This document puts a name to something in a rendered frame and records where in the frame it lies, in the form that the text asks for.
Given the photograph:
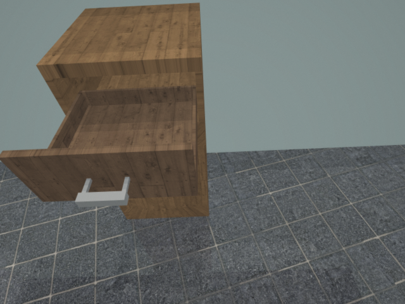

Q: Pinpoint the cabinet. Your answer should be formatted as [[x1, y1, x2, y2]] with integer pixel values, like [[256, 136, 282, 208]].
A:
[[36, 3, 209, 219]]

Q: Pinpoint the handle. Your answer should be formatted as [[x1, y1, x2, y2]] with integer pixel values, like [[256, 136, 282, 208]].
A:
[[75, 177, 130, 207]]

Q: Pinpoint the drawer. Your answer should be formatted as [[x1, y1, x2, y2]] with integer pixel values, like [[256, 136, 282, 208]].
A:
[[0, 85, 198, 202]]

